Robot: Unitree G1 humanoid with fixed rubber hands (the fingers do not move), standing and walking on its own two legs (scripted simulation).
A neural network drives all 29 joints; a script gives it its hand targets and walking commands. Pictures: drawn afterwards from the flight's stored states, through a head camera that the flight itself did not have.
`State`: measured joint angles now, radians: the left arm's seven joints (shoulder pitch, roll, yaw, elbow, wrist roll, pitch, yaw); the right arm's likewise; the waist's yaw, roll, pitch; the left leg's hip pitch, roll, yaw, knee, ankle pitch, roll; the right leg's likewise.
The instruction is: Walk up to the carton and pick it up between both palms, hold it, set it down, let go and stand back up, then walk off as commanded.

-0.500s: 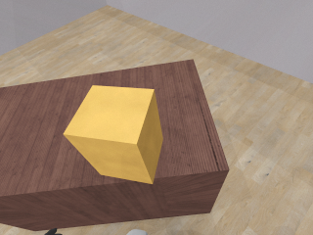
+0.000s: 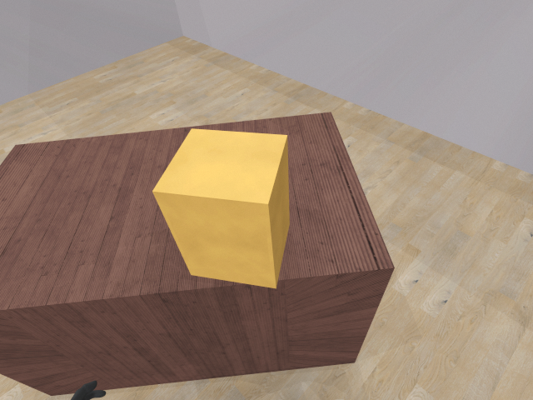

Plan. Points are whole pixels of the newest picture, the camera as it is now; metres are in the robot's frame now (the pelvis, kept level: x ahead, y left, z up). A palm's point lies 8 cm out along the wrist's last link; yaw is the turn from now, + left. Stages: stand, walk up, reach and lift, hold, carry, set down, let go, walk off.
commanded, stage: walk up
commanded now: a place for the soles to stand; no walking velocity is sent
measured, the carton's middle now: (235, 211) +0.47 +0.06 +0.00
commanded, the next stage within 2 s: none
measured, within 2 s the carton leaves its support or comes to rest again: neither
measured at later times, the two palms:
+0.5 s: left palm out of the picture +0.15 +0.35 -0.10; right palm out of the picture -0.01 -0.28 -0.09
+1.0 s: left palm out of the picture +0.18 +0.37 -0.10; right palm out of the picture +0.11 -0.26 -0.10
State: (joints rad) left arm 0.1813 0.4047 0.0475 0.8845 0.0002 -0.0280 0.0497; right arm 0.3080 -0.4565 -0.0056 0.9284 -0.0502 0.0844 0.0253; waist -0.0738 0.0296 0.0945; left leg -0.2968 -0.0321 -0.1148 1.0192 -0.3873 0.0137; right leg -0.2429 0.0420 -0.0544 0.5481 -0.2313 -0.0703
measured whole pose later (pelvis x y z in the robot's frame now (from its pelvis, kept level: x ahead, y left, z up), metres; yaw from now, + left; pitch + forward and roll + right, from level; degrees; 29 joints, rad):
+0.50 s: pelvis +0.02 +0.04 +0.00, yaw +0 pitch +0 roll +0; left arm 0.16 0.44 0.05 0.87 0.00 -0.02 -0.03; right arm 0.45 -0.43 -0.01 0.86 -0.04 -0.04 0.01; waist -0.05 -0.03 0.08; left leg -0.15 -0.02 -0.06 0.56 -0.41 0.02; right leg -0.45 0.04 0.04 0.70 -0.36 -0.01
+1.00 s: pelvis +0.08 +0.05 +0.00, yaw +0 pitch -3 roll -1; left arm 0.19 0.41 0.05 0.86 0.00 -0.01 0.00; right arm 0.35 -0.42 -0.01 0.84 -0.02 -0.03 0.00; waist -0.01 0.01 0.11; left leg -0.28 -0.02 -0.04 0.63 -0.28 0.02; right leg -0.26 0.04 0.02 0.61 -0.28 -0.01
